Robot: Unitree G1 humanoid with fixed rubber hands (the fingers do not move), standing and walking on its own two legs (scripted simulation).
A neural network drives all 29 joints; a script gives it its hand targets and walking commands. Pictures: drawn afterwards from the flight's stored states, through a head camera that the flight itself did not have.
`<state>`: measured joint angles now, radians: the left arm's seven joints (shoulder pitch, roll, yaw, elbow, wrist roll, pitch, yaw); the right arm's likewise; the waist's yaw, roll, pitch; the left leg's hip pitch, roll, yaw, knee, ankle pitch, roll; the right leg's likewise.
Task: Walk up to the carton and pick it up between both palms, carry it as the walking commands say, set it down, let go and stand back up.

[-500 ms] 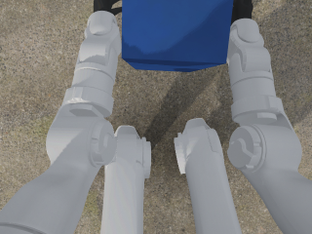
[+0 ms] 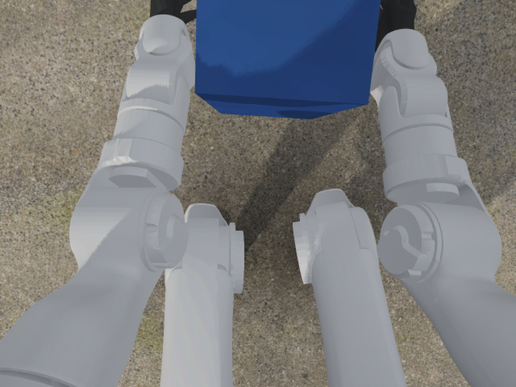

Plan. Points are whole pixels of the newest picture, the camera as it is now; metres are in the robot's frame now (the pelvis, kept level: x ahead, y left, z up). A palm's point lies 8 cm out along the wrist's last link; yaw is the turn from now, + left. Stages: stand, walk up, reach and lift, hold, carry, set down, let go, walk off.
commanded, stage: set down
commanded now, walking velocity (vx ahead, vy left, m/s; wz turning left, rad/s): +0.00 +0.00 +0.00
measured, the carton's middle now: (276, 34) +0.53 -0.04 -0.22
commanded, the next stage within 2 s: none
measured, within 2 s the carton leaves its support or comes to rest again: rests again in 0.32 s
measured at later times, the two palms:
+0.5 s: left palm (171, 25) +0.54 +0.09 -0.18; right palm (385, 37) +0.50 -0.17 -0.18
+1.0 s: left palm (172, 24) +0.54 +0.09 -0.18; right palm (388, 36) +0.50 -0.17 -0.18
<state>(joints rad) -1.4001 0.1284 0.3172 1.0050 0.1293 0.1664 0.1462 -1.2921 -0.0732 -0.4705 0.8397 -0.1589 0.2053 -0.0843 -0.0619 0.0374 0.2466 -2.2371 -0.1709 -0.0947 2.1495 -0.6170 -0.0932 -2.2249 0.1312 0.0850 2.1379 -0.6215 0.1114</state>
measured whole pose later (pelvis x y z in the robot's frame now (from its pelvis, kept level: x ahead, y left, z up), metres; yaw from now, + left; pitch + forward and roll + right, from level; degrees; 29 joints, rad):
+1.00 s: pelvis +0.00 +0.00 -0.01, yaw +0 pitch +36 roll -1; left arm -1.44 0.18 0.28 1.07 0.11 0.13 0.11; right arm -1.35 -0.12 -0.44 0.95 -0.13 0.13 -0.05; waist -0.07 0.03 0.34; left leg -2.22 -0.14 -0.07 2.21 -0.62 -0.07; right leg -2.21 0.10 0.06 2.19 -0.62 0.10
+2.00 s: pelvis +0.00 +0.00 +0.09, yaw -1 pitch +46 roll +0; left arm -1.28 0.24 0.21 0.92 -0.01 0.15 0.13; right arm -1.20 -0.20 -0.30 0.86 0.03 0.13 -0.11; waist -0.06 0.02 0.03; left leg -2.08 -0.08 -0.07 1.82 -0.55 -0.05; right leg -2.09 0.06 0.05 1.81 -0.53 0.05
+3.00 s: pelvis +0.06 -0.01 +0.31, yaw +0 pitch +41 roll +1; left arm -0.77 0.09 0.26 0.64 0.18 0.13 0.10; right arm -0.73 -0.14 -0.32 0.62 -0.16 0.11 0.03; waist -0.04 0.02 -0.03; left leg -1.32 -0.05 -0.09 0.89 -0.29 -0.03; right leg -1.33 0.04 0.07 0.90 -0.28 0.02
